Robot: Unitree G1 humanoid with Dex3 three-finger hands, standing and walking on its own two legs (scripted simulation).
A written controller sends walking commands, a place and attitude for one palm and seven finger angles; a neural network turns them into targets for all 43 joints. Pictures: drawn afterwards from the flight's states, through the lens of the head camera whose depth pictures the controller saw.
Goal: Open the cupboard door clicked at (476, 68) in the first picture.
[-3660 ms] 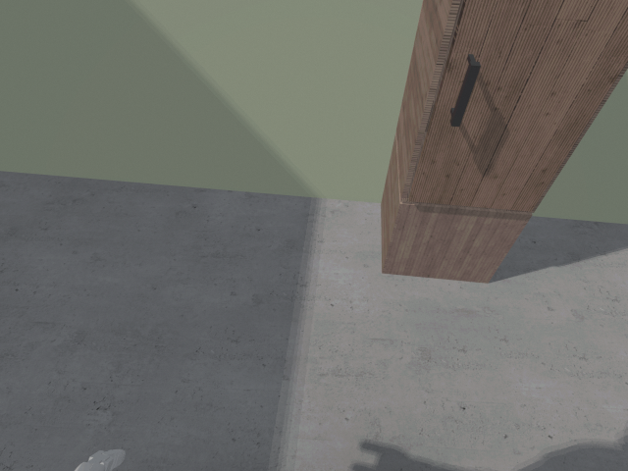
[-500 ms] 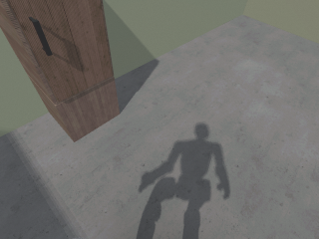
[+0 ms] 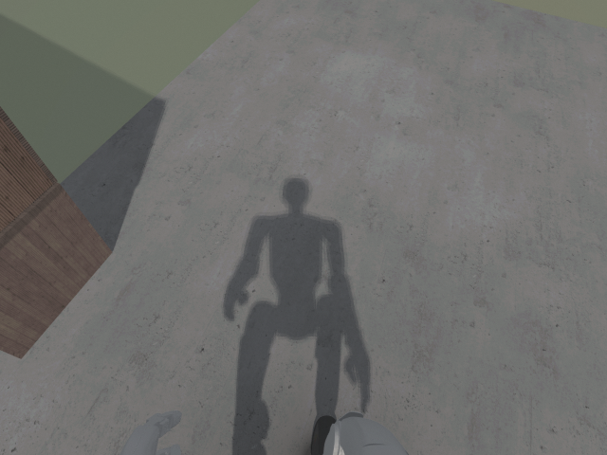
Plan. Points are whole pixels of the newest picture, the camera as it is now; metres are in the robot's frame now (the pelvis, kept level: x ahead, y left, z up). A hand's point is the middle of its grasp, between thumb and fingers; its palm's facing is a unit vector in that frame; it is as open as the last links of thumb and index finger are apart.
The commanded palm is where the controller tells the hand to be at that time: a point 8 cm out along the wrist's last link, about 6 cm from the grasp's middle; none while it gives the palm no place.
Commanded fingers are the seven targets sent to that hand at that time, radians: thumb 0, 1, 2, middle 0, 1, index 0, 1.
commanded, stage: walk to a spot facing it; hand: left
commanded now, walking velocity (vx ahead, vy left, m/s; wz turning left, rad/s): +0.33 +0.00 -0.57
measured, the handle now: out of the picture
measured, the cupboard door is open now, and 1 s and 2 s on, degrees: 0 0 0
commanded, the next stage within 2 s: turn to face it in 0.84 s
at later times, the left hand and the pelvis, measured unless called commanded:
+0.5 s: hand (168, 358) +0.27 +0.22 -0.17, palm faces -0.10 -0.98 -0.18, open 7.4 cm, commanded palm none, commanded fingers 0.00 0.90 0.90 -0.20 -0.30 -0.20 -0.30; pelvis +0.24 +0.03 +0.01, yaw -14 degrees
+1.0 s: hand (269, 199) +0.59 +0.07 -0.14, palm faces -0.56 -0.79 -0.25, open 7.4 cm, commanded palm none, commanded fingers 0.00 0.90 0.90 -0.20 -0.30 -0.20 -0.30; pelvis +0.35 -0.01 +0.00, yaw -33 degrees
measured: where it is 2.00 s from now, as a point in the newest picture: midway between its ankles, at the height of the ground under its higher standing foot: (298, 387)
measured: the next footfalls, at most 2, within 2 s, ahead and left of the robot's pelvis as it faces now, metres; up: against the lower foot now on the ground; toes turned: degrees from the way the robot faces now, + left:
right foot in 0.02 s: +0.15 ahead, -0.09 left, +0.00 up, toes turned -9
left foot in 0.48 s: +0.38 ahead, +0.12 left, +0.00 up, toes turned -7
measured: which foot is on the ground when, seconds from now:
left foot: down 0.00-0.00, up 0.02-0.46, down 0.48-0.94, up 0.96-1.00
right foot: up 0.00-0.00, down 0.02-0.48, up 0.50-0.92, down 0.94-1.00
